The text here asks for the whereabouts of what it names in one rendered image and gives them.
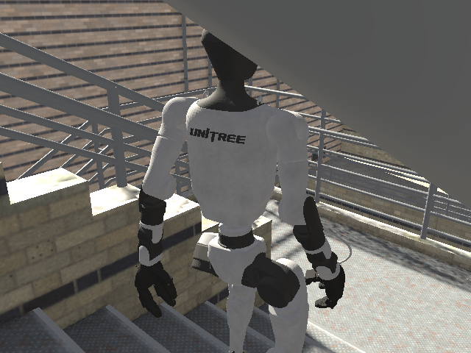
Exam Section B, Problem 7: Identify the left robot hand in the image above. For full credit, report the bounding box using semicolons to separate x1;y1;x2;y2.
135;261;177;318

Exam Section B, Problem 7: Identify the right robot hand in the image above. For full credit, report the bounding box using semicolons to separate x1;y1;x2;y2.
305;264;345;309

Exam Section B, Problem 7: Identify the right robot forearm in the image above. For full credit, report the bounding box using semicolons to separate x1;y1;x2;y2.
293;196;340;280

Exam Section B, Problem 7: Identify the left robot thigh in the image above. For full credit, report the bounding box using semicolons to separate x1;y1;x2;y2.
191;232;257;300

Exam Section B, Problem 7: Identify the robot torso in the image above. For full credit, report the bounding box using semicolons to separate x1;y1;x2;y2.
185;90;277;288

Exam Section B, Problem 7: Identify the left robot forearm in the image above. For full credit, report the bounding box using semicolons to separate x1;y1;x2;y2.
138;183;166;266

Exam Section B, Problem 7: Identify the right robot upper arm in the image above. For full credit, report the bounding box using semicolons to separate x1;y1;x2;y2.
264;107;312;225

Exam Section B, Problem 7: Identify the left robot upper arm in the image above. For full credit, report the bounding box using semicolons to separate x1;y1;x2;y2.
142;97;201;200

